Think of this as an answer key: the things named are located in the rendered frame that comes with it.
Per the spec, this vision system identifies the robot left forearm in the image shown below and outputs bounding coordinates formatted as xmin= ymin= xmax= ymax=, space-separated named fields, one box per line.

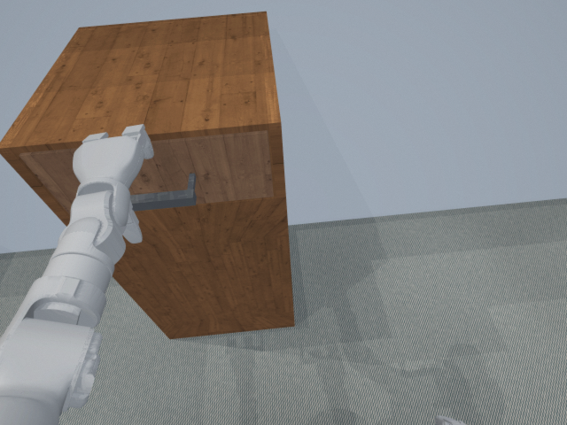
xmin=0 ymin=177 xmax=130 ymax=359

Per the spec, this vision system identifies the drawer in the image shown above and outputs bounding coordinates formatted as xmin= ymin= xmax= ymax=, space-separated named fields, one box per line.
xmin=19 ymin=130 xmax=274 ymax=215

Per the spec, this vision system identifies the handle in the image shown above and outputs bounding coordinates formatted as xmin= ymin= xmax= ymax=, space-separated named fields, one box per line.
xmin=130 ymin=174 xmax=197 ymax=212

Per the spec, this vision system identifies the left robot hand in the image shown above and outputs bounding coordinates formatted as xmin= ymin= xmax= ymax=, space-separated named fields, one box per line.
xmin=73 ymin=124 xmax=154 ymax=243

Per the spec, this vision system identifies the cabinet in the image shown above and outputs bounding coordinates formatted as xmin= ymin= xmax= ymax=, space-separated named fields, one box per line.
xmin=0 ymin=12 xmax=295 ymax=339

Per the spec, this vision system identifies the left robot upper arm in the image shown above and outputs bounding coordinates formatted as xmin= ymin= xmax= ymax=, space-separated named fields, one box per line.
xmin=0 ymin=318 xmax=103 ymax=425

